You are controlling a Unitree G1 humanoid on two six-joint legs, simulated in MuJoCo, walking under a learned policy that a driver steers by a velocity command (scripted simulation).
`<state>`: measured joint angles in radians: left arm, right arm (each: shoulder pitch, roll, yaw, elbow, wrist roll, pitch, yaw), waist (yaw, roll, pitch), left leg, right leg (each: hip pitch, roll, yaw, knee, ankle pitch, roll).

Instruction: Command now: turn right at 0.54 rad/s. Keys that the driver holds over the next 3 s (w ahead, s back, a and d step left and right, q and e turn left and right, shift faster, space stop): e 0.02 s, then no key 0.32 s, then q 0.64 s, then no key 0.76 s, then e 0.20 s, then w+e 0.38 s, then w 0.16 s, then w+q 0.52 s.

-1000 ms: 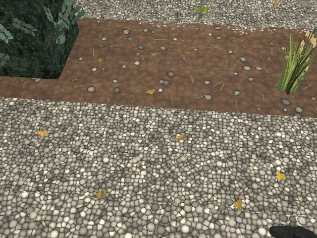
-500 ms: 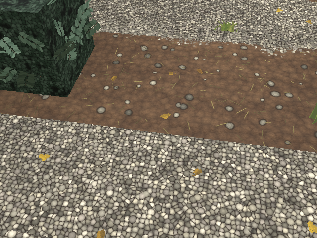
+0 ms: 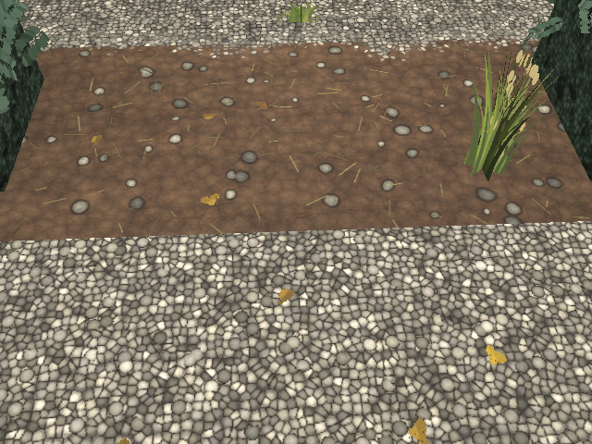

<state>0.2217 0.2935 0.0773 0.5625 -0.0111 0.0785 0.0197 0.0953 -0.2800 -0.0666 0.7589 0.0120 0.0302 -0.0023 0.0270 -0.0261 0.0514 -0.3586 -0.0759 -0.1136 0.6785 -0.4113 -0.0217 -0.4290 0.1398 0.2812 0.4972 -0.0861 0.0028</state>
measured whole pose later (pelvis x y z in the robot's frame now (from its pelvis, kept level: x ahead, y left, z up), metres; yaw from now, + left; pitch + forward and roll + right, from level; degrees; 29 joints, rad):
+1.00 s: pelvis -0.03 +0.01 +0.01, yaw +11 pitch +2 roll -2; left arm 0.12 0.28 0.07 0.66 -0.01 0.01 0.01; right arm 0.19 -0.30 -0.06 0.64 0.01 0.07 -0.02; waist -0.02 0.00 0.06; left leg -0.34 -0.10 -0.19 0.51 -0.18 0.05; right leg -0.42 0.04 0.10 0.83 -0.41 0.07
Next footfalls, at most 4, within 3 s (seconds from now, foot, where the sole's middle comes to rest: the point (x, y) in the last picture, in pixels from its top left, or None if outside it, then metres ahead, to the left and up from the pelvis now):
0.02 left None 0.05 0.12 -0.77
0.38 right None -0.01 -0.14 -0.77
1.12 right None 0.05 -0.12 -0.77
1.38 left None -0.04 0.13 -0.77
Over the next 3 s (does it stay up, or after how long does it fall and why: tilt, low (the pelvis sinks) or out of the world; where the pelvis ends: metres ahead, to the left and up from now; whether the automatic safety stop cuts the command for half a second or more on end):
stays up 0.40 -0.11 -0.02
